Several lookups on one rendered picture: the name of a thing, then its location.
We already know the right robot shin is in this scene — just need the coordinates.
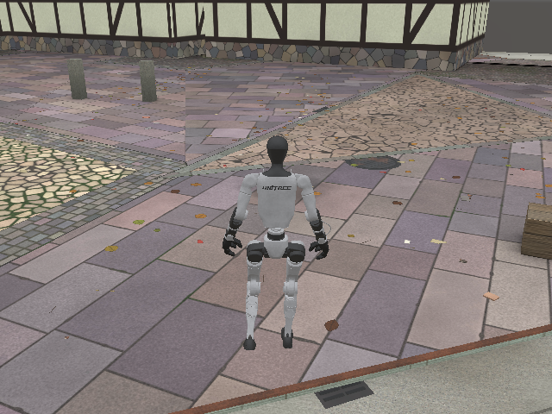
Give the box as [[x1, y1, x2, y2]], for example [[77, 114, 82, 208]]
[[284, 282, 298, 337]]

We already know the right robot forearm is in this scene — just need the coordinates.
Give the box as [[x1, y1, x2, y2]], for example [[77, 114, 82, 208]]
[[310, 208, 327, 244]]

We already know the robot left hand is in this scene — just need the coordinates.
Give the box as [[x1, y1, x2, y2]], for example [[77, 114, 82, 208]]
[[223, 237, 242, 256]]

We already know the left robot forearm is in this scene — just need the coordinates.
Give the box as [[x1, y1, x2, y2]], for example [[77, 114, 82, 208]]
[[224, 207, 242, 241]]

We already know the robot right hand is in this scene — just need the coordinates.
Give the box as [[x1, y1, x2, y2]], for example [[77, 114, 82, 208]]
[[309, 241, 329, 260]]

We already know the right robot thigh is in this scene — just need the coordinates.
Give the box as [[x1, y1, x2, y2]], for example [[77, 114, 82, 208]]
[[283, 241, 305, 297]]

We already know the left robot upper arm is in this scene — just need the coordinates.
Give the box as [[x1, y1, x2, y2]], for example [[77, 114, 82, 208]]
[[234, 173, 259, 221]]

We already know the right robot upper arm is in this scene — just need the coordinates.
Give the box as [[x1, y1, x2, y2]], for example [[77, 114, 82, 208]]
[[295, 173, 319, 222]]

